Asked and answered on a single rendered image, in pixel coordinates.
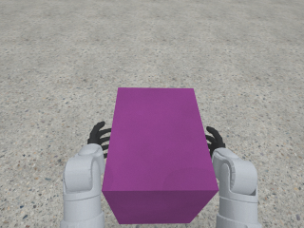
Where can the right robot forearm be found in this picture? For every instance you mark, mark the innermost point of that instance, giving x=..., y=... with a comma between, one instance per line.
x=238, y=191

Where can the carton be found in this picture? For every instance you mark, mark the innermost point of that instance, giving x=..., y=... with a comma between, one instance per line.
x=158, y=166

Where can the robot left hand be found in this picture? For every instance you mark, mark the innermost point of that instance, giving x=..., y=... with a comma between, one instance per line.
x=96, y=134

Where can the left robot forearm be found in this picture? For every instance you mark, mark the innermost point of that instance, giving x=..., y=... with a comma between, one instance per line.
x=82, y=189

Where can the robot right hand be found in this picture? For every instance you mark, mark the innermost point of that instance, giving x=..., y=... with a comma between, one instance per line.
x=215, y=142

